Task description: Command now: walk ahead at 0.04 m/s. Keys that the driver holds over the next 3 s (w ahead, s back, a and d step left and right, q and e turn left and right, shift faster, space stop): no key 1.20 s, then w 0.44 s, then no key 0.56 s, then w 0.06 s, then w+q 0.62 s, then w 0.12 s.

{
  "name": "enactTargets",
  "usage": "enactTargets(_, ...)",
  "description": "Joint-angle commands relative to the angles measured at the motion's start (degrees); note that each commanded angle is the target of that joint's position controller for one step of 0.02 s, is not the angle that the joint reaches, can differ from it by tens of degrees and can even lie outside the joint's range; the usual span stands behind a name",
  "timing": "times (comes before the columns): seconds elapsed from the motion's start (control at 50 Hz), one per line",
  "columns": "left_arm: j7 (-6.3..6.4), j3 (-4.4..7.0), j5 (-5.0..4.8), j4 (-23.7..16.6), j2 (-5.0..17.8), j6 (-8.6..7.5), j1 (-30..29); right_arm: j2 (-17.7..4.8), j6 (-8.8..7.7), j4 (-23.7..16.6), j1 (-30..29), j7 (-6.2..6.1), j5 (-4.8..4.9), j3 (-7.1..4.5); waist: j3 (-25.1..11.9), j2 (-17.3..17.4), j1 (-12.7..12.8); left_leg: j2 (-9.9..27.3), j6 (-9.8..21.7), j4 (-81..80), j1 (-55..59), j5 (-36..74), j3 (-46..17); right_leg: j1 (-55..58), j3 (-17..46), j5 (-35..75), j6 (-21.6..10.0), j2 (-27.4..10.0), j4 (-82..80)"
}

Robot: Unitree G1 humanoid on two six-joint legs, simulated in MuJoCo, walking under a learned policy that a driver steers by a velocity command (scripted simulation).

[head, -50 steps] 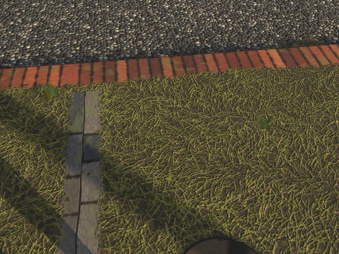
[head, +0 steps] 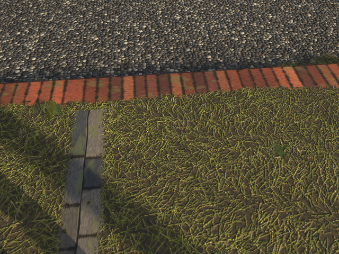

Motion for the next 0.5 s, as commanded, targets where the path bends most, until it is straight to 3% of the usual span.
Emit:
enactTargets(0.02,0.23,0.66,0.08,-0.7,4.4,-0.15,1.3,-4.8,-0.13,-0.2,4.4,-0.18,0.02,-0.77,2.2,1.5,0.3,2.0,1.8,-8.7,-9.8,1.9,-2.4,6.6,0.7,4.5,-2.2,-0.5,-2.7)
enactTargets(0.14,0.11,0.62,-0.11,0.6,4.6,-0.61,1.5,-4.4,-0.45,0.2,5.9,-0.09,-0.01,-0.75,0.3,0.5,0.0,1.4,1.0,-6.8,-6.9,11.0,-1.2,7.6,1.4,12.0,-2.4,-1.3,-2.4)
enactTargets(0.5,0.44,0.34,-0.10,2.5,4.0,0.08,2.1,-3.5,-0.13,0.4,8.0,-0.28,-0.04,-0.66,1.5,0.5,0.3,1.4,1.1,-8.3,-7.4,8.3,-1.2,7.4,1.5,9.1,-1.9,-1.3,-3.6)
Next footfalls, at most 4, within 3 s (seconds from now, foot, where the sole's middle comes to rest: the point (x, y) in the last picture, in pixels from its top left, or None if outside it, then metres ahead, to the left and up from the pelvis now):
1.92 left None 0.43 0.07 -0.77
2.26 right None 0.35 -0.15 -0.77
2.66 left None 0.48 0.15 -0.77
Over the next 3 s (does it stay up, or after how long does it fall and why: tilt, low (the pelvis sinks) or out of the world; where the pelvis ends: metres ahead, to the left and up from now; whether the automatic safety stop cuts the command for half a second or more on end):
stays up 0.56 0.09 0.01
